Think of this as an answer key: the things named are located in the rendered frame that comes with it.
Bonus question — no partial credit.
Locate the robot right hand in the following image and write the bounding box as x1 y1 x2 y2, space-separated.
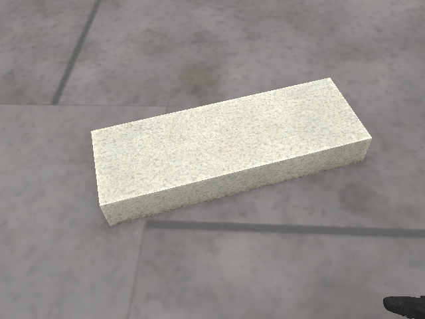
383 296 425 319

